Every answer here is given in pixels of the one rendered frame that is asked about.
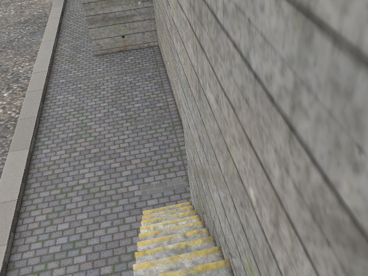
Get stairs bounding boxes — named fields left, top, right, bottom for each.
left=133, top=201, right=234, bottom=276

